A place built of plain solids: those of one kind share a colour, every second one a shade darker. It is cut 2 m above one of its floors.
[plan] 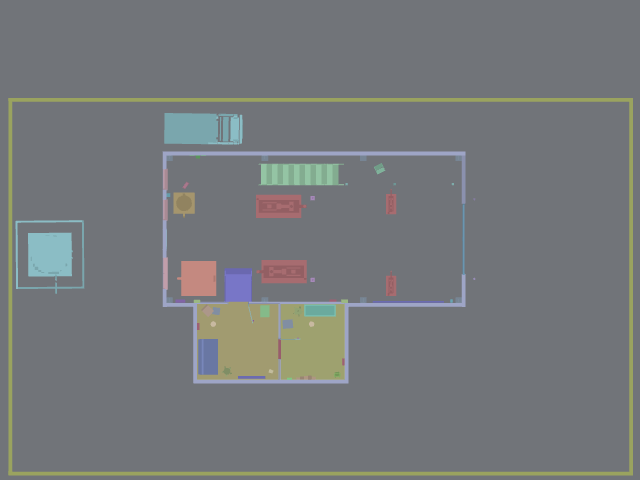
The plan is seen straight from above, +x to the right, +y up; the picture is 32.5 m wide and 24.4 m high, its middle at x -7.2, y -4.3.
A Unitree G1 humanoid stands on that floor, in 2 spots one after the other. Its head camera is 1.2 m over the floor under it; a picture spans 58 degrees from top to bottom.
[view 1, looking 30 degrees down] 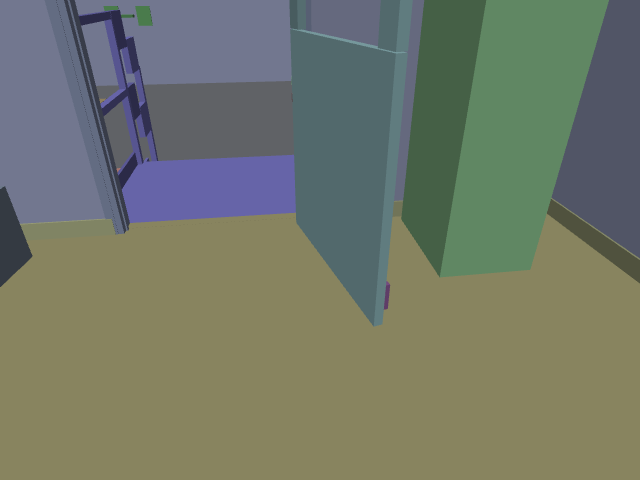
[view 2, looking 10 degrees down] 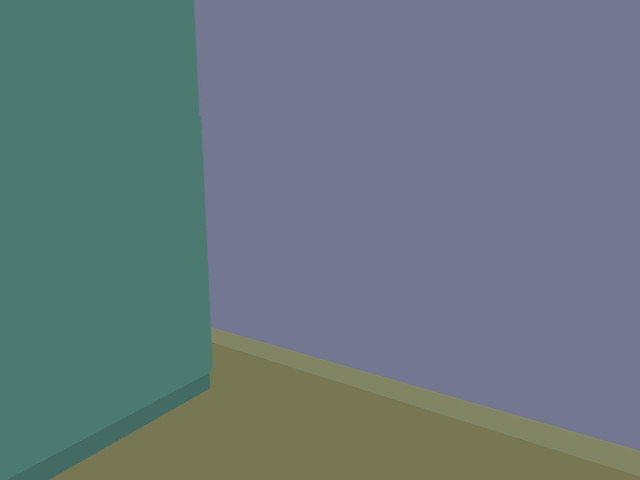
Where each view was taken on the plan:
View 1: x -11.05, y -9.85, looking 82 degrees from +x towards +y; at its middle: door_leaf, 2.22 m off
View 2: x -7.90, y -9.85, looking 33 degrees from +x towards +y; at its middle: wall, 2.36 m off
